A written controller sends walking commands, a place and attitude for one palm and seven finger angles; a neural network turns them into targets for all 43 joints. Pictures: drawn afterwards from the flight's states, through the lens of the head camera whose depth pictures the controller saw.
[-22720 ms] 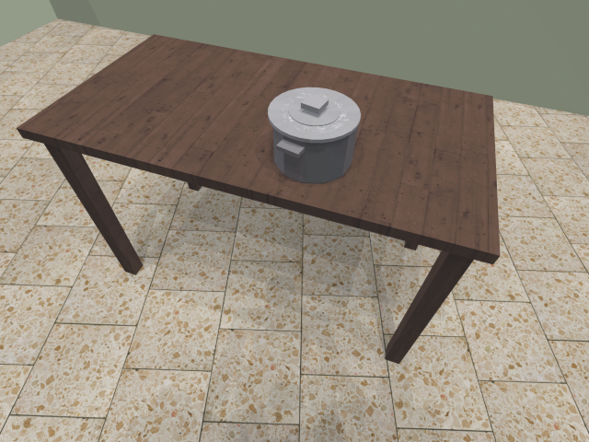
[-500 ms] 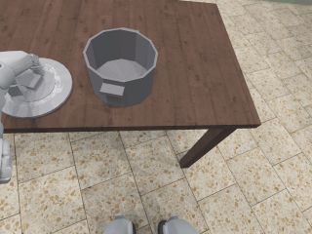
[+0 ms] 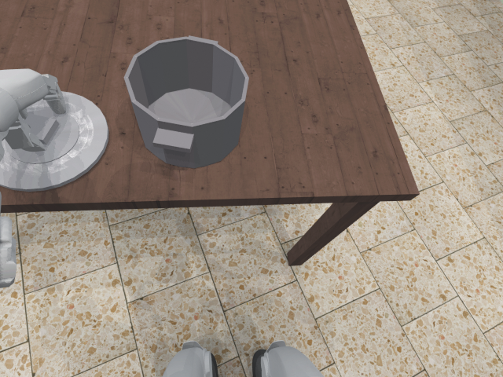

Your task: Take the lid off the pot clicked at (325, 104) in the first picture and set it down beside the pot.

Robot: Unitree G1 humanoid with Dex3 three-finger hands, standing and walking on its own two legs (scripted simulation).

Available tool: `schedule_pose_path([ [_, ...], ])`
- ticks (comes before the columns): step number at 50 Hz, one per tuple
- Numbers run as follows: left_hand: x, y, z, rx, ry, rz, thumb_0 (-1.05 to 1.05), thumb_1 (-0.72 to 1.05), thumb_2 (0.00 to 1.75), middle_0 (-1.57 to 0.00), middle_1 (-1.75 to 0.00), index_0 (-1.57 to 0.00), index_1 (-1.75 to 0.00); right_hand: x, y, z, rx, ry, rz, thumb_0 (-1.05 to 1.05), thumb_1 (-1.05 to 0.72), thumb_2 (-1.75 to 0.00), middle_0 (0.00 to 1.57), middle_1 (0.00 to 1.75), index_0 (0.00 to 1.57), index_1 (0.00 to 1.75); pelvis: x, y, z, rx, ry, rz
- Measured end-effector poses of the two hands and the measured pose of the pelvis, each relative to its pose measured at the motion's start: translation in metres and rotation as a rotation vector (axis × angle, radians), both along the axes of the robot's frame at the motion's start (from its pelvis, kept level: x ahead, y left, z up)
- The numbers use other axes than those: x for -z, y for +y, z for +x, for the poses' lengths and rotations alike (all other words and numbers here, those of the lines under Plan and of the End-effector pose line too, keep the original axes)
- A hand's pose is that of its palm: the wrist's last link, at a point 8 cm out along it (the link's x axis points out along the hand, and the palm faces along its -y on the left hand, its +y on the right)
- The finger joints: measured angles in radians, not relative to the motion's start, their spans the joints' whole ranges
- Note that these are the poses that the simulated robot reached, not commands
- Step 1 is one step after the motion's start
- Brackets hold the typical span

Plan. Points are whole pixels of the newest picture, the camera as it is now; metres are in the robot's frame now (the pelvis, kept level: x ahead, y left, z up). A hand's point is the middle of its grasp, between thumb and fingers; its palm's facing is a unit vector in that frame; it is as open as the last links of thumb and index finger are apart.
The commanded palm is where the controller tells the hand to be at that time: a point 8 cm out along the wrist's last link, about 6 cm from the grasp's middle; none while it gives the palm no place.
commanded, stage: open the fingers wide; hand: left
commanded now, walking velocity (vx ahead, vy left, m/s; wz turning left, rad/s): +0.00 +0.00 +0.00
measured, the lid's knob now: (38, 128) +0.51 +0.31 +0.01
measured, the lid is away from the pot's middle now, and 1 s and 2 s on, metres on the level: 0.24 0.24 0.24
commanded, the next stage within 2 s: raise the empty hand in 0.34 s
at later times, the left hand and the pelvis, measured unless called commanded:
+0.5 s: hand (17, 128) +0.49 +0.31 +0.04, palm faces -0.49 -0.09 -0.87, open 10.9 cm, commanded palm +0.53 +0.29 +0.10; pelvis +0.01 -0.01 +0.00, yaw +0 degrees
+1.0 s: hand (0, 99) +0.50 +0.31 +0.09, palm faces -0.44 -0.10 -0.89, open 11.0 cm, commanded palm +0.54 +0.30 +0.15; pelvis +0.01 +0.00 +0.01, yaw +1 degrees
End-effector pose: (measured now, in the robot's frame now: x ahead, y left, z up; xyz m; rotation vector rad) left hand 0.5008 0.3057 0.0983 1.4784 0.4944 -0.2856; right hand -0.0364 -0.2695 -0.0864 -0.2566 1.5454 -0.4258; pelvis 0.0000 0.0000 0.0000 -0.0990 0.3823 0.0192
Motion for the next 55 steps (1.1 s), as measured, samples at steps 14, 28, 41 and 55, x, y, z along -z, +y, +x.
schedule_pose_path([
  [14,0.0,0.004,0.002,-0.031,0.018,0.01,0.0,0.09,0.51,-0.33,-0.96,-0.32,-0.95,0.003,0.0,0.003,0.014,-0.001,0.017,0.01,-0.9,-0.89,0.2,0.3,0.21,0.3,-0.001,-0.004,0.004,0.006,0.004,0.004],
  [28,-0.006,0.01,-0.002,-0.013,0.006,0.012,0.0,0.08,0.49,-0.31,-0.96,-0.31,-0.96,0.001,-0.007,0.016,-0.004,-0.015,-0.002,0.01,-0.9,-0.89,0.2,0.3,0.21,0.3,-0.002,-0.005,0.006,0.002,-0.001,0.003],
  [41,-0.034,0.012,-0.003,-0.05,-0.013,0.015,0.0,0.08,0.48,-0.31,-0.97,-0.31,-0.96,-0.001,-0.004,0.024,-0.005,-0.06,0.015,0.01,-0.9,-0.89,0.2,0.3,0.21,0.3,-0.007,-0.003,0.006,-0.004,-0.032,0.006],
  [55,-0.063,0.008,0.004,-0.046,-0.045,0.014,0.0,0.08,0.47,-0.31,-0.97,-0.31,-0.96,-0.005,0.002,0.02,0.011,-0.071,0.022,0.01,-0.9,-0.89,0.2,0.3,0.21,0.3,-0.013,0.0,0.01,-0.003,-0.05,0.013],
])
